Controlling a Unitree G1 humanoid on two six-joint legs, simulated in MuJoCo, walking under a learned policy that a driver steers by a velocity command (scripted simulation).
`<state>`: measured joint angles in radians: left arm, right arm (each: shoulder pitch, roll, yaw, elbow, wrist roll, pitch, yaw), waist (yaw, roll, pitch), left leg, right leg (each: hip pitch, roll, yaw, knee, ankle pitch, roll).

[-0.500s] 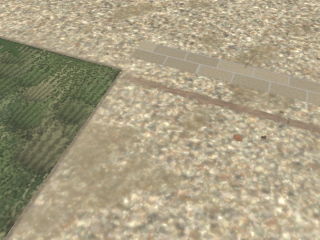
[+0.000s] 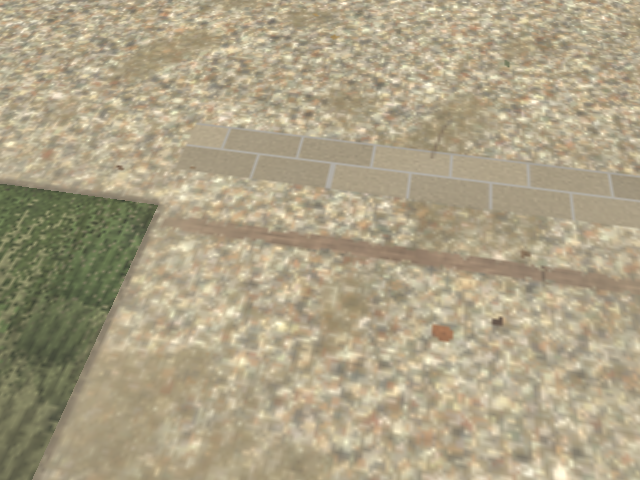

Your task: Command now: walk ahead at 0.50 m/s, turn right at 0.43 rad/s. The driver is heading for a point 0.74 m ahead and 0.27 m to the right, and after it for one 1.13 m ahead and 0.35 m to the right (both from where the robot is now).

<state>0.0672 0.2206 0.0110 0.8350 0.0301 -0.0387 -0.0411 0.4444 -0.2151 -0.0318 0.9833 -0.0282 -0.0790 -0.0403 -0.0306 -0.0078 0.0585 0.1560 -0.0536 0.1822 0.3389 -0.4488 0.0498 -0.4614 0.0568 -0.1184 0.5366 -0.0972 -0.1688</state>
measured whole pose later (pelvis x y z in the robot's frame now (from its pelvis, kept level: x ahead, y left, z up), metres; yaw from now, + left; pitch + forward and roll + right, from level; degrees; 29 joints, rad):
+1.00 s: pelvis +0.53 -0.09 +0.02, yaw -36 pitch +1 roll +2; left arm 0.04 0.25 0.04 0.69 0.04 0.01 -0.08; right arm 0.41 -0.25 -0.04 0.89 -0.02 -0.08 -0.01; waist -0.07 -0.03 0.05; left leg 0.07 0.01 0.25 0.25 -0.33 -0.01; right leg -0.60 -0.06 -0.06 0.69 -0.10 -0.08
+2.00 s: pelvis +0.70 -0.25 +0.02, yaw -22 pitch +1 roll -1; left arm 0.15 0.27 0.04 0.75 0.01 0.05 0.03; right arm 0.25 -0.30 -0.08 0.76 -0.02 0.05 0.00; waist -0.03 0.00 0.06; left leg -0.29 -0.11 -0.14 0.46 -0.18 0.06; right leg -0.43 0.01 0.07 0.81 -0.40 0.05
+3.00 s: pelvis +0.67 -0.24 +0.02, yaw +3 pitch -1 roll +0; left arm 0.24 0.26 0.03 0.83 0.01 0.06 0.02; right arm 0.20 -0.23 0.00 0.81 -0.02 0.02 -0.01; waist 0.00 -0.02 0.05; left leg -0.18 -0.10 -0.04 0.44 -0.23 0.08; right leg -0.21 -0.01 0.01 0.52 -0.30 0.00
